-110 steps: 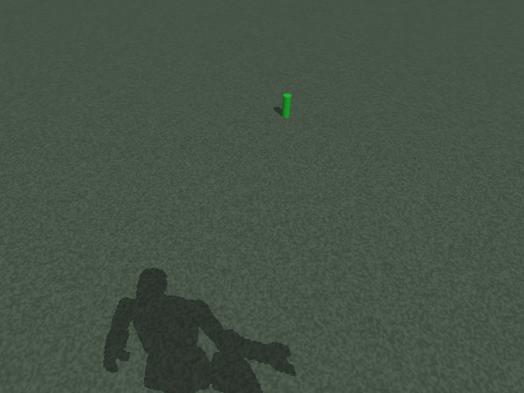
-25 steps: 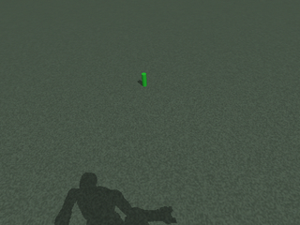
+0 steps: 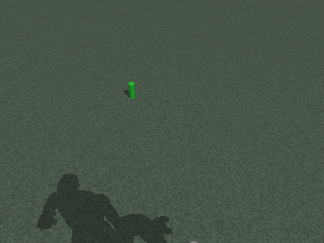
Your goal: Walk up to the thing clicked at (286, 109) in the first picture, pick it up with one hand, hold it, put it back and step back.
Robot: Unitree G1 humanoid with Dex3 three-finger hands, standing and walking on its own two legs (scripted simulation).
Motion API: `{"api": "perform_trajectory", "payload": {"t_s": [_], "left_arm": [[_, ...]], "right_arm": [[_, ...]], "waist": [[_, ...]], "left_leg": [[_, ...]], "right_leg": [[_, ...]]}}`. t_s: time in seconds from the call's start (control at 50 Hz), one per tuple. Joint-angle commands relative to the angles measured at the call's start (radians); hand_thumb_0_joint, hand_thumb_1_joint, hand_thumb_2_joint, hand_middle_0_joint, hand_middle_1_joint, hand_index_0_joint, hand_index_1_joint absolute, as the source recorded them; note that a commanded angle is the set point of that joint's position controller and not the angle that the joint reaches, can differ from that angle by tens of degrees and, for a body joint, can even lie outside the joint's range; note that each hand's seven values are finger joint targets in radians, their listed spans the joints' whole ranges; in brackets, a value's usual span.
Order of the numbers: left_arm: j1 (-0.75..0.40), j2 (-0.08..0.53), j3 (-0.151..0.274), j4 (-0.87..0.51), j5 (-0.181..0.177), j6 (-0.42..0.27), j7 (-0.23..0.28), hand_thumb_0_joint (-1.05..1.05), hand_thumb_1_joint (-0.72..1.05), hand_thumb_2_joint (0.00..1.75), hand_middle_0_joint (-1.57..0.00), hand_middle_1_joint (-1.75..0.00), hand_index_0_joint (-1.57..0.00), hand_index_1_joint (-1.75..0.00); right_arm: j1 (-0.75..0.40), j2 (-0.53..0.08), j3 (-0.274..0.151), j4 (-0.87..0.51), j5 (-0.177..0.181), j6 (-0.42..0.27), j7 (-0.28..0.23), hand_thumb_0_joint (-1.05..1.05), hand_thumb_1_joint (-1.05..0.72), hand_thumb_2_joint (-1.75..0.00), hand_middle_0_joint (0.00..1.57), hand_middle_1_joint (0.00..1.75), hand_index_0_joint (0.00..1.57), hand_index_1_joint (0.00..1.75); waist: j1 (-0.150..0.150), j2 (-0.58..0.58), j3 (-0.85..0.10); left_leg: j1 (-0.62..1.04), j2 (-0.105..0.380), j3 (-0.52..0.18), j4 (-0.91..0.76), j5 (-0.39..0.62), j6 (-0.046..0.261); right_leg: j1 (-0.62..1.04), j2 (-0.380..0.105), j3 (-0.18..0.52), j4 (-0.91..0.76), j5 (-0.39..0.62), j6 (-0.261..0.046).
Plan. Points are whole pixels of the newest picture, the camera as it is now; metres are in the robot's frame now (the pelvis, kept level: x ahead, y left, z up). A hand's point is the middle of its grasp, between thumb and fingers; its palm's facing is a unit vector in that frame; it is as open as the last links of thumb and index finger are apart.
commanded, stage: walk up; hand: left
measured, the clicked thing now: (132, 90) +1.48 +0.25 -0.70
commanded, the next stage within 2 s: none
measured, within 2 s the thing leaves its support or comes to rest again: neither
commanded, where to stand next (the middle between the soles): +1.13 +0.04 m, yaw -1 degrees
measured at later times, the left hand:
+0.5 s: hand (77, 201) +0.28 +0.24 -0.12, palm faces +0.01 -0.92 -0.40, open 7.4 cm
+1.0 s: hand (89, 121) +0.61 +0.29 -0.14, palm faces -0.05 -0.94 -0.34, open 7.4 cm
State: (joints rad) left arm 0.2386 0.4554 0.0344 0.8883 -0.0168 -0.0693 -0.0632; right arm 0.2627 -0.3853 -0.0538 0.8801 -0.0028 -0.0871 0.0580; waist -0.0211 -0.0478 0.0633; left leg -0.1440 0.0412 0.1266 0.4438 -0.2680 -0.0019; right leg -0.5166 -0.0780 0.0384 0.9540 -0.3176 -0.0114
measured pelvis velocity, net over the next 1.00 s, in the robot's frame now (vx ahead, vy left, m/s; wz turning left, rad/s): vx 0.52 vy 0.02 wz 0.01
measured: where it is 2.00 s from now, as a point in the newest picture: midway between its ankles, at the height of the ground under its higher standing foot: (153, 148)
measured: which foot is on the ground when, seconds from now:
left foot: down 0.00-0.18, up 0.20-0.62, down 0.64-1.00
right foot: up 0.00-0.14, down 0.16-0.68, up 0.70-1.00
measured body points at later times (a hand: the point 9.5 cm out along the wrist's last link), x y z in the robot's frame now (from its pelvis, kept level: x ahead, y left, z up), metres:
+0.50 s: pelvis +0.27 -0.04 +0.01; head +0.29 -0.06 +0.45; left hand +0.28 +0.29 -0.09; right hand +0.37 -0.36 -0.12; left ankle +0.39 +0.13 -0.69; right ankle +0.24 -0.15 -0.74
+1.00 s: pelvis +0.52 +0.02 +0.00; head +0.54 +0.03 +0.45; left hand +0.61 +0.34 -0.11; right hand +0.58 -0.30 -0.10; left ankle +0.48 +0.11 -0.74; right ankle +0.65 -0.14 -0.69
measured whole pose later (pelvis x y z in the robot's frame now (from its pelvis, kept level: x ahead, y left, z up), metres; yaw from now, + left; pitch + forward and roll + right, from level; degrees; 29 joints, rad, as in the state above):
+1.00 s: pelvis +0.52 +0.02 +0.00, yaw +1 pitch -3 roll +1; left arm 0.23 0.43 0.04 0.87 0.00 -0.04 -0.06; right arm 0.31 -0.38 -0.04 0.86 0.00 -0.09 0.05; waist -0.02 -0.05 0.09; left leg -0.06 -0.02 0.11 0.39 -0.29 0.04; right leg -0.54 -0.10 0.01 0.79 -0.17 0.00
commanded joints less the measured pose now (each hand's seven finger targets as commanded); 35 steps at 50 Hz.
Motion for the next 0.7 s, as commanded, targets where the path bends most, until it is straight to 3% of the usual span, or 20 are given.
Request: {"api": "perform_trajectory", "payload": {"t_s": [0.0,0.06,0.08,0.1,0.12,0.14,0.16,0.18,0.2,0.26,0.3,0.36,0.42,0.5,0.56,0.6,0.62,0.64,0.66,0.68], "left_arm": [[-0.03,0.148,0.059,-0.073,0.018,-0.02,-0.026,0.0,0.9,0.9,-0.2,-0.3,-0.2,-0.3],[-0.005,0.154,0.078,-0.037,0.025,-0.024,-0.025,0.0,0.9,0.9,-0.2,-0.3,-0.2,-0.3],[0.04,0.16,0.085,-0.019,0.027,-0.024,-0.022,0.0,0.9,0.9,-0.2,-0.3,-0.2,-0.3],[0.097,0.187,0.101,0.003,0.026,-0.024,-0.014,0.0,0.9,0.9,-0.2,-0.3,-0.2,-0.3],[0.169,0.218,0.117,0.02,0.027,-0.029,-0.005,0.0,0.9,0.9,-0.2,-0.3,-0.2,-0.3],[0.277,0.283,0.144,0.035,0.034,-0.035,0.01,0.0,0.9,0.9,-0.2,-0.3,-0.2,-0.3],[0.273,0.351,0.144,-0.001,0.029,-0.045,0.021,0.0,0.9,0.9,-0.2,-0.3,-0.2,-0.3],[0.191,0.363,0.137,-0.022,0.013,-0.042,0.022,0.0,0.9,0.9,-0.2,-0.3,-0.2,-0.3],[0.119,0.35,0.133,-0.045,0.007,-0.041,0.025,0.0,0.9,0.9,-0.2,-0.3,-0.2,-0.3],[0.032,0.251,0.104,-0.048,0.002,-0.053,0.034,0.0,0.9,0.9,-0.2,-0.3,-0.2,-0.3],[0.027,0.22,0.09,-0.048,0.006,-0.06,0.033,0.0,0.9,0.9,-0.2,-0.3,-0.2,-0.3],[0.033,0.22,0.09,-0.071,0.011,-0.07,0.033,0.0,0.9,0.9,-0.2,-0.3,-0.2,-0.3],[0.052,0.235,0.102,-0.074,0.019,-0.073,0.034,0.0,0.9,0.9,-0.2,-0.3,-0.2,-0.3],[0.104,0.235,0.104,-0.062,0.023,-0.065,0.033,0.0,0.9,0.9,-0.2,-0.3,-0.2,-0.3],[0.095,0.252,0.102,-0.06,0.023,-0.052,0.036,0.0,0.9,0.9,-0.2,-0.3,-0.2,-0.3],[0.056,0.244,0.093,-0.075,0.024,-0.045,0.041,0.0,0.9,0.9,-0.2,-0.3,-0.2,-0.3],[0.101,0.189,0.072,-0.079,0.02,-0.037,0.045,0.0,0.9,0.9,-0.2,-0.3,-0.2,-0.3],[0.171,0.096,0.044,-0.087,0.012,-0.033,0.041,0.0,0.9,0.9,-0.2,-0.3,-0.2,-0.3],[0.184,0.142,0.052,-0.081,0.004,-0.027,0.048,0.0,0.9,0.9,-0.2,-0.3,-0.2,-0.3],[0.127,0.219,0.059,-0.066,0.013,-0.022,0.06,0.0,0.9,0.9,-0.2,-0.3,-0.2,-0.3]], "right_arm": [[-0.067,-0.298,-0.082,-0.097,-0.004,-0.039,-0.005,0.0,-0.9,-0.9,0.2,0.3,0.2,0.3],[-0.063,-0.293,-0.082,-0.091,0.003,-0.031,-0.002,0.0,-0.9,-0.9,0.2,0.3,0.2,0.3],[-0.073,-0.296,-0.08,-0.091,0.007,-0.028,-0.004,0.0,-0.9,-0.9,0.2,0.3,0.2,0.3],[-0.073,-0.279,-0.074,-0.095,0.006,-0.027,-0.006,0.0,-0.9,-0.9,0.2,0.3,0.2,0.3],[-0.041,-0.244,-0.061,-0.093,0.001,-0.025,-0.006,0.0,-0.9,-0.9,0.2,0.3,0.2,0.3],[0.043,-0.177,-0.039,-0.088,0.003,-0.022,-0.003,0.0,-0.9,-0.9,0.2,0.3,0.2,0.3],[0.066,-0.173,-0.031,-0.1,0.002,-0.012,-0.005,0.0,-0.9,-0.9,0.2,0.3,0.2,0.3],[0.046,-0.273,-0.058,-0.083,0.0,0.001,-0.014,0.0,-0.9,-0.9,0.2,0.3,0.2,0.3],[0.014,-0.295,-0.061,-0.068,-0.002,0.0,-0.018,0.0,-0.9,-0.9,0.2,0.3,0.2,0.3],[0.046,-0.246,-0.048,-0.02,0.022,0.009,-0.008,0.0,-0.9,-0.9,0.2,0.3,0.2,0.3],[0.082,-0.227,-0.05,-0.005,0.011,0.025,0.001,0.0,-0.9,-0.9,0.2,0.3,0.2,0.3],[0.037,-0.227,-0.063,-0.022,-0.003,0.038,0.015,0.0,-0.9,-0.9,0.2,0.3,0.2,0.3],[-0.064,-0.225,-0.062,-0.058,-0.013,0.038,0.03,0.0,-0.9,-0.9,0.2,0.3,0.2,0.3],[-0.173,-0.195,-0.052,-0.093,-0.021,0.019,0.042,0.0,-0.9,-0.9,0.2,0.3,0.2,0.3],[-0.152,-0.2,-0.063,-0.081,-0.017,0.013,0.042,0.0,-0.9,-0.9,0.2,0.3,0.2,0.3],[0.006,-0.23,-0.082,-0.035,-0.023,0.011,0.032,0.0,-0.9,-0.9,0.2,0.3,0.2,0.3],[0.141,-0.285,-0.102,0.005,-0.037,0.002,0.019,0.0,-0.9,-0.9,0.2,0.3,0.2,0.3],[0.223,-0.365,-0.131,0.006,-0.047,-0.002,0.002,0.0,-0.9,-0.9,0.2,0.3,0.2,0.3],[0.18,-0.406,-0.133,-0.03,-0.023,-0.005,-0.007,0.0,-0.9,-0.9,0.2,0.3,0.2,0.3],[0.15,-0.4,-0.138,-0.033,0.006,-0.002,-0.007,0.0,-0.9,-0.9,0.2,0.3,0.2,0.3]], "waist": [[0.014,0.202,0.025],[0.041,0.174,-0.031],[0.073,0.147,-0.054],[0.113,0.088,-0.082],[0.148,-0.019,-0.135],[0.19,-0.252,-0.203],[0.157,-0.308,-0.164],[0.139,-0.199,-0.132],[0.12,-0.141,-0.073],[0.043,-0.103,-0.02],[0.022,-0.109,-0.017],[0.023,-0.07,-0.005],[0.048,-0.05,0.017],[0.085,-0.044,0.009],[0.066,-0.041,-0.03],[-0.028,0.025,-0.09],[-0.078,0.159,-0.189],[-0.09,0.396,-0.262],[-0.073,0.342,-0.243],[-0.078,0.272,-0.21]], "left_leg": [[-0.08,0.23,-0.123,-0.221,0.094,0.217],[-0.131,0.196,-0.081,-0.108,0.078,0.178],[-0.161,0.196,-0.074,-0.047,0.093,0.164],[-0.22,0.184,-0.072,0.048,0.132,0.141],[-0.278,0.12,-0.023,0.255,0.177,0.119],[-0.373,0.004,0.015,0.564,0.017,0.082],[-0.507,-0.07,-0.055,0.747,-0.256,0.05],[-0.527,-0.025,-0.133,0.841,-0.247,0.039],[-0.55,0.018,-0.17,0.861,-0.193,0.043],[-0.439,0.068,-0.214,0.721,-0.007,0.05],[-0.366,0.055,-0.201,0.653,0.042,0.037],[-0.413,0.055,-0.197,0.547,0.102,-0.002],[-0.467,0.063,-0.178,0.392,0.12,-0.019],[-0.381,0.068,-0.109,0.173,0.161,0.001],[-0.254,0.044,-0.072,0.126,0.136,0.037],[-0.028,0.009,-0.054,0.09,0.13,0.063],[0.183,0.021,-0.119,0.045,0.044,0.113],[0.381,0.233,-0.448,-0.009,-0.091,0.169],[0.415,0.378,-0.808,-0.145,-0.175,0.252],[0.37,0.403,-0.822,-0.148,-0.132,0.307]], "right_leg": [[0.051,-0.051,-0.045,-0.265,0.136,0.006],[0.244,-0.001,-0.115,-0.326,0.268,-0.011],[0.332,0.011,-0.132,-0.334,0.29,-0.019],[0.448,0.024,-0.124,-0.3,0.253,-0.031],[0.591,0.037,-0.11,-0.337,0.155,-0.057],[0.692,-0.083,0.1,-0.476,-0.124,-0.077],[0.655,-0.314,0.555,-0.7,-0.312,-0.132],[0.605,-0.375,0.704,-0.775,-0.419,-0.2],[0.532,-0.363,0.685,-0.78,-0.371,-0.232],[0.365,-0.187,0.232,-0.716,0.033,-0.122],[0.293,-0.14,0.123,-0.727,0.116,-0.101],[0.306,-0.159,0.069,-0.777,0.04,-0.163],[0.352,-0.172,0.043,-0.802,-0.029,-0.18],[0.412,-0.168,-0.032,-0.702,0.215,-0.164],[0.421,-0.193,-0.033,-0.625,0.27,-0.161],[0.352,-0.16,-0.076,-0.428,0.38,-0.135],[0.258,-0.085,-0.123,-0.14,0.367,-0.1],[0.02,0.028,-0.129,0.114,-0.015,-0.049],[-0.156,0.132,-0.075,0.222,-0.229,-0.041],[-0.184,0.052,0.011,0.29,-0.215,-0.057]]}}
